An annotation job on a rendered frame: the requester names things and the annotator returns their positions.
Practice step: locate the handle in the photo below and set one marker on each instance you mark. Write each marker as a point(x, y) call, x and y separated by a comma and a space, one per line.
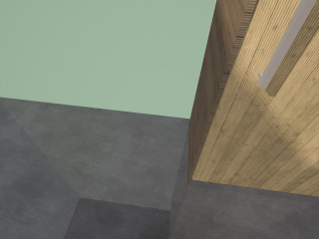
point(286, 41)

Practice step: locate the wardrobe door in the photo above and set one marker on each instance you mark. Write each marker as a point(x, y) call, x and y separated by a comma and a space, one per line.
point(268, 138)

